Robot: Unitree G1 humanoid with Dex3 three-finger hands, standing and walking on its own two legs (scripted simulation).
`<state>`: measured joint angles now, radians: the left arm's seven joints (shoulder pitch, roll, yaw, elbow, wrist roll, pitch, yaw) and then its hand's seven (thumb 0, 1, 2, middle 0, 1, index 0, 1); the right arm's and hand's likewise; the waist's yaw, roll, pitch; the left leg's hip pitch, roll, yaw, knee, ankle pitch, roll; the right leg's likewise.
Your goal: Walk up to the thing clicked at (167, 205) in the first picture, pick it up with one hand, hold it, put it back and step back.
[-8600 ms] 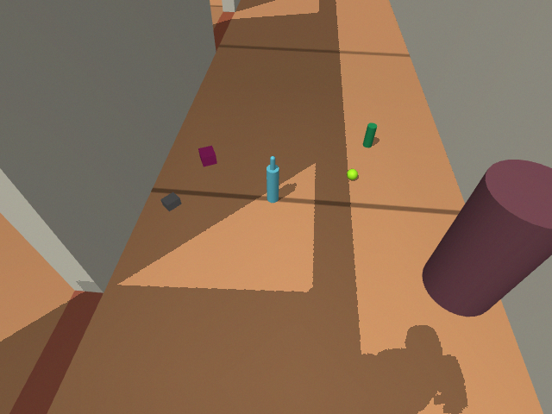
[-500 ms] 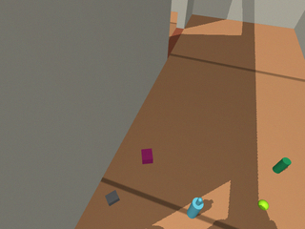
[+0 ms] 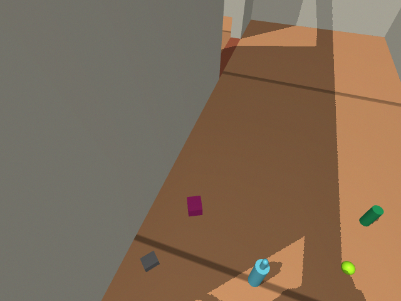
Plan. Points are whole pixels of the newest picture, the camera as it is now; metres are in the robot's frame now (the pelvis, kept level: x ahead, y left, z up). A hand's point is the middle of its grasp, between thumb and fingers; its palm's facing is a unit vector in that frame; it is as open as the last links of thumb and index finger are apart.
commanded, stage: walk up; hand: left
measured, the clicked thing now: (149, 261) +0.42 +0.27 -0.76
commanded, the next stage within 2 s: stand in 0.46 s
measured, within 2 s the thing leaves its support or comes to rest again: neither
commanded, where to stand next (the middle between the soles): +0.03 +0.02 m, yaw +1 degrees
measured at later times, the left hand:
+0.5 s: hand out of the picture +0.06 +0.26 -0.15, palm faces -0.02 -0.93 -0.36, open 7.4 cm
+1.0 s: hand out of the picture +0.05 +0.24 -0.15, palm faces -0.04 -0.94 -0.34, open 7.4 cm
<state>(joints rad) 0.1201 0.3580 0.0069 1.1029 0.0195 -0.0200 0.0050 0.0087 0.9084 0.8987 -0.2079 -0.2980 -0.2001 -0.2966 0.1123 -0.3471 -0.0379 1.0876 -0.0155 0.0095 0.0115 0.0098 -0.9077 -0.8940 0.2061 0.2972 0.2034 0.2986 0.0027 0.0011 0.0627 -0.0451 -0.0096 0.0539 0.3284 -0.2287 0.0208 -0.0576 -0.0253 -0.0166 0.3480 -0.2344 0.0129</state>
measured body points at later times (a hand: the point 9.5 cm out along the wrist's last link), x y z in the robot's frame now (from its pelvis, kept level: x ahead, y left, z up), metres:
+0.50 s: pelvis -0.01 +0.00 +0.00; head +0.00 +0.00 +0.45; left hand +0.06 +0.30 -0.13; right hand +0.07 -0.31 -0.13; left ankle -0.03 +0.10 -0.75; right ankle -0.03 -0.13 -0.75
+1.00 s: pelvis -0.02 -0.01 +0.00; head -0.02 -0.01 +0.45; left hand +0.05 +0.29 -0.13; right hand +0.05 -0.31 -0.13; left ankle -0.03 +0.10 -0.75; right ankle -0.03 -0.13 -0.75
